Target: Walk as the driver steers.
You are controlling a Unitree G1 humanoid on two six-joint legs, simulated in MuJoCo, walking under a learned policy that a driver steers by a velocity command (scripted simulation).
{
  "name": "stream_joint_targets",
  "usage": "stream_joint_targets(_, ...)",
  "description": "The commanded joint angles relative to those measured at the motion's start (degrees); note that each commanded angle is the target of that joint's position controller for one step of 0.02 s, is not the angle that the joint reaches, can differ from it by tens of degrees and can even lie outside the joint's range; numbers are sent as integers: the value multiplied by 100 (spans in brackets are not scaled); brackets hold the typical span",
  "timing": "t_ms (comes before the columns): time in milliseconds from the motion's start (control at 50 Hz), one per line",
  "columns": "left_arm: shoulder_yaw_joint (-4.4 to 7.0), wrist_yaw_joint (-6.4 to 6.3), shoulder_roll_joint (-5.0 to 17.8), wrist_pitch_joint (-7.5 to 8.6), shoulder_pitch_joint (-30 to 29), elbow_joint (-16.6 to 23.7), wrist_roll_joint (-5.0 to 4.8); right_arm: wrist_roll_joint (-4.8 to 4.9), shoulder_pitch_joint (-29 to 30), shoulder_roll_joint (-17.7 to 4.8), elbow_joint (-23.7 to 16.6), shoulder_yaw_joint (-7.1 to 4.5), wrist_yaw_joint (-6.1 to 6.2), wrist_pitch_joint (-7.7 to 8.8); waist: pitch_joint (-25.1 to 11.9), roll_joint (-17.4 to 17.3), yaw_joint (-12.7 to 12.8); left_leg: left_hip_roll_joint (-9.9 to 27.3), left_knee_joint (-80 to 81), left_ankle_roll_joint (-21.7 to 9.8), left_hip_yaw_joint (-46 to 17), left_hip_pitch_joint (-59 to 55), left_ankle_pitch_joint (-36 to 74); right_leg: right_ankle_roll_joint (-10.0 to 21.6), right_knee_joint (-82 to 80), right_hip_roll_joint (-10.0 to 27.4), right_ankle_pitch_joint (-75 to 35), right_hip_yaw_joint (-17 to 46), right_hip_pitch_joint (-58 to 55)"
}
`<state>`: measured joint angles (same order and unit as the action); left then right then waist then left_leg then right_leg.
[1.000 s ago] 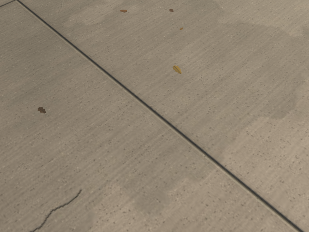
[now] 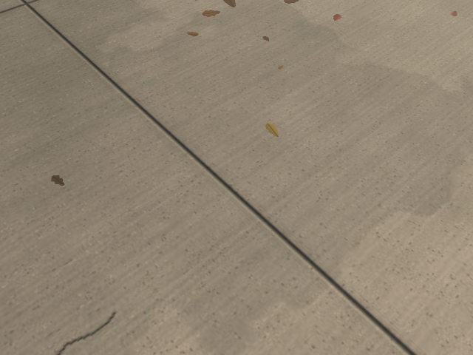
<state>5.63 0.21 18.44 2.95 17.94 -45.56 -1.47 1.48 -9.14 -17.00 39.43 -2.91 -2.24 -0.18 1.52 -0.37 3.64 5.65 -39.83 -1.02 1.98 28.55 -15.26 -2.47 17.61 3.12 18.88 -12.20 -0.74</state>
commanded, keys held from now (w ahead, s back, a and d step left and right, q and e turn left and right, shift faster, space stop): w+q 0.22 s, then w+e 0.10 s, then e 0.68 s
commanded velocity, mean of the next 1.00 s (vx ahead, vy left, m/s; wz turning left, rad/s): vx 0.25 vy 0.00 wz -0.08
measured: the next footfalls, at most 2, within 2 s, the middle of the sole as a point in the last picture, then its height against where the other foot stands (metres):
left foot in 0.04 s outside the picture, level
right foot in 0.54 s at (246, 353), level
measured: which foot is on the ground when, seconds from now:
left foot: up 0.00-0.02, down 0.04-0.56, up 0.58-0.94, down 0.96-1.00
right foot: down 0.00-0.06, up 0.08-0.52, down 0.54-0.96, up 0.98-1.00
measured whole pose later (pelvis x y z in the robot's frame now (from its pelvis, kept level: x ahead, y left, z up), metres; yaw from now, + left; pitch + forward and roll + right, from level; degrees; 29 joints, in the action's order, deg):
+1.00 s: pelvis +0.39 +0.13 -0.01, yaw -9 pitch +2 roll -1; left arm 4.6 -1.1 18.6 -2.5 9.3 -38.0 -0.8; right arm -1.7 -11.8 -16.1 37.9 -2.1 1.6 0.8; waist 1.3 1.7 0.9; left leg -0.6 -32.5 0.8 -4.2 22.0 -12.8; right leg 0.4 39.5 -7.6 20.2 10.7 26.2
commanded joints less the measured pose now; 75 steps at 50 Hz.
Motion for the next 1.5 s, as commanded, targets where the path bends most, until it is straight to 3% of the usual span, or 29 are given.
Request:
stream_joint_targets(20,215,29,950,51,-526,375,-85,-19,-318,-623,-328,-216,-2,59,19,396,-589,-460,485,-356,522,-1159,43,918,352,1336,-1385,403,882)
stream_joint_targets(40,115,34,697,59,-420,371,-18,26,-1228,-1001,-59,-437,52,39,-524,83,-985,-762,596,-573,506,-2496,56,673,1810,970,-2322,-1,1350)
stream_joint_targets(60,-37,4,300,86,-525,657,196,69,-2125,-1756,79,-669,168,29,-872,-1244,-1279,375,1323,-1224,-1680,-3857,-630,128,4244,357,-836,-284,3062)
stream_joint_targets(80,-147,-32,65,236,-647,981,199,13,-1866,-2019,-194,-601,121,179,-1428,-1727,-957,1381,2668,-2068,-4957,-4396,-2139,-25,5609,-540,1590,1110,4557)
stream_joint_targets(100,-27,25,665,352,-953,996,-67,-6,-1559,-1487,-279,-443,52,318,-1058,-873,-1087,1554,3008,-1960,-4690,-4178,-2311,100,5988,-196,1163,1667,5131)
stream_joint_targets(120,-23,62,730,427,-989,998,-141,-44,-1378,-1174,-287,-341,40,390,-619,-802,-914,1378,2862,-1780,-3959,-3710,-1938,303,5765,65,651,1621,5183)
stream_joint_targets(160,8,4,707,452,-807,817,145,-91,-748,-825,-396,-223,62,402,-213,-346,-499,829,2730,-1402,-2762,-2647,-502,334,4815,431,-225,1670,4472)
stream_joint_targets(240,-22,45,502,274,-751,716,230,-126,-658,-841,-427,-207,193,455,-186,-309,-320,432,2955,-1367,-1777,-2236,1434,52,3995,269,-1235,1469,4058)
stream_joint_targets(400,-262,292,46,354,-2019,953,113,-158,-1237,-840,137,-155,386,427,235,-362,-848,190,2880,-668,-518,-2251,2987,171,1394,-79,-3287,1014,3377)
stream_joint_targets(520,-35,425,621,390,-782,686,165,-214,-883,-987,126,-218,496,235,-593,-540,-170,322,800,-476,-329,-3331,5724,704,1047,-753,-2095,859,2358)
stream_joint_targets(540,29,364,775,400,-197,608,177,-225,-737,-969,31,-189,505,203,-935,-347,179,73,-430,-257,-136,-2902,5350,895,646,-603,-2980,1059,1390)
stream_joint_targets(560,99,300,1227,367,163,676,245,-390,-1167,-643,-158,-83,490,250,-1741,797,-25,-472,-2525,117,-31,-1213,2095,1608,1351,711,-5270,2661,-617)
stream_joint_targets(580,24,271,1112,326,38,766,273,-320,-1819,-340,-147,32,410,291,-2645,1594,-321,-1389,-4417,607,-624,641,-2456,2877,1117,2039,-5757,5138,-2217)
stream_joint_targets(600,12,218,854,207,-146,903,149,-187,-1525,-944,-108,-68,309,323,-2737,695,-29,-988,-4643,490,-1254,699,-1907,2640,699,1737,-4372,4844,-1703)
stream_joint_targets(640,-86,97,579,12,-803,1055,68,-123,-622,-937,-388,-77,309,252,-1131,-203,-207,-572,-3994,407,-936,958,-1339,2116,193,1196,-2729,3772,224)
stream_joint_targets(700,-48,31,661,-110,-1104,1102,162,-222,-775,-632,-426,-30,398,59,-432,248,-600,-426,-2459,456,-705,71,-1042,1855,-235,562,-2109,3183,2089)
stream_joint_targets(800,91,-95,887,-269,-1026,1091,88,-229,-730,-494,-367,13,501,65,-1089,546,-482,-584,-1095,658,-646,-482,-247,1672,98,360,-2357,2996,2108)
stream_joint_targets(940,53,-168,694,-528,-1031,1145,13,-149,-593,-535,-456,-122,372,238,-857,957,-521,-694,1417,343,-613,-1382,484,1068,728,54,-891,3667,2003)
stream_joint_targets(960,-22,-165,440,-532,-809,1141,33,-232,-722,-896,-481,-226,402,247,-933,431,-461,189,1907,21,-1304,-1922,491,747,1427,-264,-52,3355,2379)
stream_joint_targets(980,-72,-139,191,-479,-653,1315,44,-414,-472,-1439,-510,-370,419,155,-647,-1389,-135,1416,2218,-825,-2790,-2115,1291,381,2585,-1202,1297,2177,3554)
stream_joint_targets(1000,55,-131,653,-395,-630,1268,128,-518,-398,-1171,-602,-328,407,160,-716,-1514,-296,1865,2333,-1379,-3382,-1864,1582,137,4033,-916,1658,2040,3727)
stream_joint_targets(1040,188,-159,866,-485,-447,999,29,-375,32,-699,-715,-196,438,165,-527,-678,-165,1222,2103,-1055,-2234,-1691,1595,-54,4984,-702,993,2001,3683)
stream_joint_targets(1140,45,-167,374,-630,-819,1197,-11,-290,-89,-596,-622,-179,529,55,-381,-898,-475,784,2052,-1021,-1026,-2169,2109,-410,4753,-481,262,1497,3842)
stream_joint_targets(1360,60,92,320,-687,-558,1338,13,5,77,-986,-373,-426,410,-15,-682,-981,-301,1154,1322,-792,-285,-2035,2276,263,1014,-412,-581,731,1597)
stream_joint_targets(1380,130,50,487,-682,-362,1277,28,0,-216,-809,-230,-388,395,5,-702,-600,-268,935,831,-386,39,-1532,1628,469,463,-417,-1269,996,893)
stream_joint_targets(1400,285,-39,1078,-655,-178,1331,23,-230,-289,-469,-311,-295,366,14,-717,842,-373,339,-665,229,651,-119,-314,934,261,768,-3000,2684,-99)
stream_joint_targets(1420,342,-34,1524,-565,-261,1454,219,-341,207,-423,-680,-243,414,36,-645,1851,-216,-461,-1896,583,273,1156,-2374,2184,312,1980,-4028,4241,71)
stream_joint_targets(1460,179,-27,1012,-355,-475,1388,288,-185,564,-726,-658,-358,458,20,-643,995,-117,-320,-2813,486,-577,1195,-1828,2036,195,1485,-3185,3526,402)
stream_joint_targets(1500,99,-100,760,-351,-999,1427,64,-247,330,-771,-483,-412,527,-15,-506,754,-353,-293,-2571,519,-637,1154,-1044,1581,250,1026,-2953,3094,576)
